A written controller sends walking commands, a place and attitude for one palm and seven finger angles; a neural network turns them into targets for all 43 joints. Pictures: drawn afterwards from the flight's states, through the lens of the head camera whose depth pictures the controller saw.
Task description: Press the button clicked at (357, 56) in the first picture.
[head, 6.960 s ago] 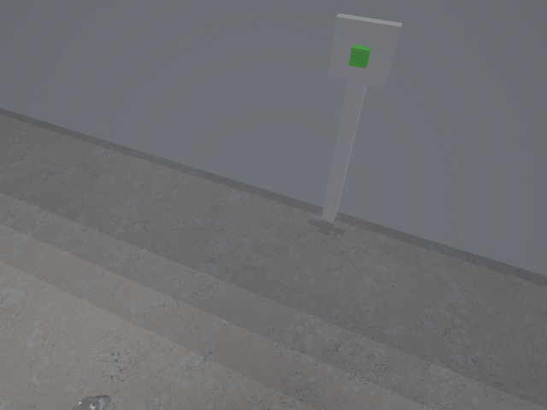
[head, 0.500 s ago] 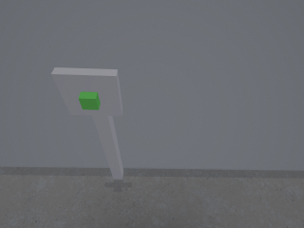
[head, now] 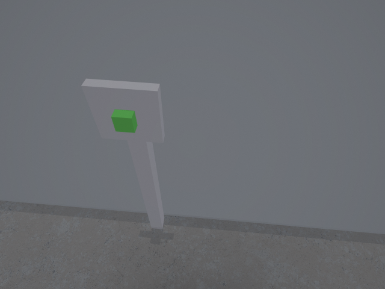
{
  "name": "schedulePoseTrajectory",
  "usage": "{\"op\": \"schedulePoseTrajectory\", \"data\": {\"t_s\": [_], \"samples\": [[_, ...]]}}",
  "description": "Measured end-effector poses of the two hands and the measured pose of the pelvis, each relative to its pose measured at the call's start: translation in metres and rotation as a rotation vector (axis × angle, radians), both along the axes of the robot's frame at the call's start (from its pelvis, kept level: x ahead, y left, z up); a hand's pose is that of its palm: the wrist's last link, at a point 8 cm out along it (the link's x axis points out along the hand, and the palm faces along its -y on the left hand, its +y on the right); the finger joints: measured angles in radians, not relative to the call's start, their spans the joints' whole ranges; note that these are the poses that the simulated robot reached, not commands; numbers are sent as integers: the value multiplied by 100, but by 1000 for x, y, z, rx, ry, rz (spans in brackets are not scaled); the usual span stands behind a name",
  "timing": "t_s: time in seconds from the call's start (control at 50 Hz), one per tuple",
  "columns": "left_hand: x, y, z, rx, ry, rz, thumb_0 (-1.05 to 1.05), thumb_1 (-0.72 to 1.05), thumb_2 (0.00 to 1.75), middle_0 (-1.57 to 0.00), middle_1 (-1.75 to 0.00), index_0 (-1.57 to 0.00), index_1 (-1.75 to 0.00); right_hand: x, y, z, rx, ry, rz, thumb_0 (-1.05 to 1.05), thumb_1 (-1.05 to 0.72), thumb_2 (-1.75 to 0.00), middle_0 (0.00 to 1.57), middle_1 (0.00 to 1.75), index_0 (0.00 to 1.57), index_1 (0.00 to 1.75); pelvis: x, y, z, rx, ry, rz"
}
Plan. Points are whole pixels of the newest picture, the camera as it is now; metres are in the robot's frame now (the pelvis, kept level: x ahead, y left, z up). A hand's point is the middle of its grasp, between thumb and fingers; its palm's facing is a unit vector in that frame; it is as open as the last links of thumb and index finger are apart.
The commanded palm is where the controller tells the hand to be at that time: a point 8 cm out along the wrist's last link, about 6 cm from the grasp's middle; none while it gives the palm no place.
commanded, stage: come to a stop and stand still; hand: left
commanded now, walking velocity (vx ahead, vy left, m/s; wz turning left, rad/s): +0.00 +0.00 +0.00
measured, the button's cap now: (125, 120) +0.49 +0.22 +0.06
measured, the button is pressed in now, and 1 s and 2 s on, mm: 0 0 0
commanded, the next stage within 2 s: look again from close up in 0.40 s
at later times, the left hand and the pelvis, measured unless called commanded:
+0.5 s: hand out of the picture +0.04 +0.18 -0.15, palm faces -0.01 -0.98 -0.22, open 7.3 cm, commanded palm none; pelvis +0.02 +0.01 +0.01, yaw -1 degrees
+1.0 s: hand out of the picture +0.04 +0.15 -0.16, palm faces -0.01 -0.98 -0.20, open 7.3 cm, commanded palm none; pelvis +0.04 -0.02 +0.02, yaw -1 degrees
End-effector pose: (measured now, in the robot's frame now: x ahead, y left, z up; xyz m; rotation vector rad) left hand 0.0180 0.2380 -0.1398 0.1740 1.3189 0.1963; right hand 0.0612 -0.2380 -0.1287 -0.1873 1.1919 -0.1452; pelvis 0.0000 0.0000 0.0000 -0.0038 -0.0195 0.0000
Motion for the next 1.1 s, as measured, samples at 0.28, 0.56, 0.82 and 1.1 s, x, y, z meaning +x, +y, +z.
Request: {"op": "schedulePoseTrajectory", "data": {"t_s": [0.28, 0.56, 0.82, 1.1], "samples": [[-21, 8, 22, 7, 67, -21, 1, 91, 90, -19, -30, -20, -29, 12, 29, -6, 68, -39, 14, 0, -93, -90, 20, 30, 20, 29, 6, 17, 10, 16, 14, -24], [23, -8, 19, -16, 35, -58, 1, 93, 90, -20, -30, -20, -29, -44, 16, -6, 44, 172, -37, 0, -91, -90, 20, 30, 20, 29, 22, 5, 15, 18, 13, -24], [34, -24, 17, -18, 49, -55, 1, 93, 90, -20, -30, -20, -29, -52, 14, -7, 71, 237, -61, 1, -91, -90, 20, 30, 20, 29, 36, -12, 16, 17, 12, -22], [15, -52, 13, -49, 104, -24, 1, 93, 90, -20, -30, -20, -29, -27, -4, -7, 59, 209, -49, 1, -91, -90, 20, 30, 20, 29, 44, -28, 16, 17, 12, -20]]}}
